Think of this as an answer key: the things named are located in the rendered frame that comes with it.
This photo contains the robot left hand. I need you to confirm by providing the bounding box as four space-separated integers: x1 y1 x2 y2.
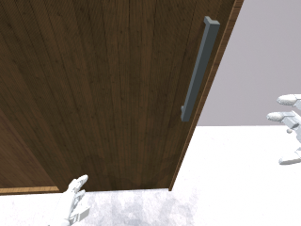
52 175 90 226

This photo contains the wardrobe door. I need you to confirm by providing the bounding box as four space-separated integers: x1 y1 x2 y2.
0 108 55 188
0 0 235 193

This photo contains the handle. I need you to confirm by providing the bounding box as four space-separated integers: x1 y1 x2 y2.
181 16 220 121

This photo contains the robot right hand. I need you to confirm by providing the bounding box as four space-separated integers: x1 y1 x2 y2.
266 94 301 166

